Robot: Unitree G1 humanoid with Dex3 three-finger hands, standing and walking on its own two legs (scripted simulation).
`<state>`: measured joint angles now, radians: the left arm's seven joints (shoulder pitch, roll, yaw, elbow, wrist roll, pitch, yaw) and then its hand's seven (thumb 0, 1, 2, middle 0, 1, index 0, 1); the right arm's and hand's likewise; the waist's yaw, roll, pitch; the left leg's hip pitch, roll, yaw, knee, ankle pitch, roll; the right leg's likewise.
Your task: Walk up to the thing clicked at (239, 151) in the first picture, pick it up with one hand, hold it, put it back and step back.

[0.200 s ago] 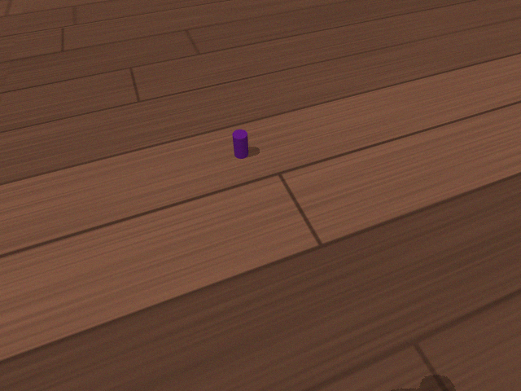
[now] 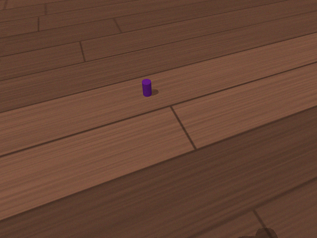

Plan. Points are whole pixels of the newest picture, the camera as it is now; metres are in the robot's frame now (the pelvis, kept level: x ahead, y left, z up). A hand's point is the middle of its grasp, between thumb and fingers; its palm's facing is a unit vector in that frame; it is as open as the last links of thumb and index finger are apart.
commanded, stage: stand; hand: left
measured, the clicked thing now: (146, 87) +1.39 +0.15 -0.71
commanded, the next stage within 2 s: walk up in 0.92 s
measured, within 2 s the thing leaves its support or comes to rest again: neither
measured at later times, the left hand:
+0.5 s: hand out of the picture +0.08 +0.25 -0.16, palm faces -0.01 -0.94 -0.34, open 7.4 cm
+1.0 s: hand out of the picture +0.08 +0.26 -0.15, palm faces -0.01 -0.94 -0.33, open 7.4 cm
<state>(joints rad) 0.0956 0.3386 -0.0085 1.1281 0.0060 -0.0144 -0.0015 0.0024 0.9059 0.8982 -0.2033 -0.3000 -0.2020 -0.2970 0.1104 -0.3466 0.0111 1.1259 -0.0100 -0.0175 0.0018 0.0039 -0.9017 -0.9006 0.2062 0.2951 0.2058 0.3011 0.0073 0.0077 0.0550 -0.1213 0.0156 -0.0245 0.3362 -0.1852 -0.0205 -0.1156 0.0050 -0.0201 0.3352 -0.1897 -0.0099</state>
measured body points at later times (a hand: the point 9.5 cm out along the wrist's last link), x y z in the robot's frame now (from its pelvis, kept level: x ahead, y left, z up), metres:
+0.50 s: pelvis +0.00 +0.00 +0.00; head +0.02 +0.00 +0.45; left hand +0.08 +0.30 -0.13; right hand +0.09 -0.30 -0.13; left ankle +0.00 +0.13 -0.75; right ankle +0.00 -0.11 -0.75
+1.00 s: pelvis +0.01 +0.00 +0.00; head +0.02 +0.00 +0.45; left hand +0.08 +0.31 -0.13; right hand +0.08 -0.30 -0.13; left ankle +0.00 +0.13 -0.74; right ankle -0.01 -0.11 -0.74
